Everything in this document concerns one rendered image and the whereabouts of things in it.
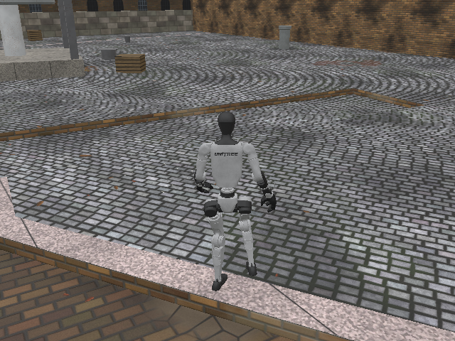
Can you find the right robot upper arm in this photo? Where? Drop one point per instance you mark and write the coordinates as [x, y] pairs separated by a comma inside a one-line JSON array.
[[253, 161]]

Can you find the robot left shin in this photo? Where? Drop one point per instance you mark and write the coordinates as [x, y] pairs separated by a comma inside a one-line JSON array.
[[218, 257]]

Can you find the robot right hand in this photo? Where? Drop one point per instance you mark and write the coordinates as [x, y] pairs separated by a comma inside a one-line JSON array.
[[271, 201]]

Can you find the left robot upper arm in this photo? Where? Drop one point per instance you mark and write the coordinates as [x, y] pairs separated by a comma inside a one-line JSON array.
[[202, 160]]

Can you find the robot left foot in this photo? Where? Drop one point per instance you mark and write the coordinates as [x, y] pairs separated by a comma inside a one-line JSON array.
[[217, 285]]

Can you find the robot right forearm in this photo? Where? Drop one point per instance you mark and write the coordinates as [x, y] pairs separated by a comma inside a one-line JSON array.
[[264, 186]]

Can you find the robot left forearm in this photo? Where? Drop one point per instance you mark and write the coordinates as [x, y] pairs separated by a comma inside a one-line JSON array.
[[200, 183]]

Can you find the robot left hand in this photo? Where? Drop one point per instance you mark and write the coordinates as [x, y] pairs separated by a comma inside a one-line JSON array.
[[207, 185]]

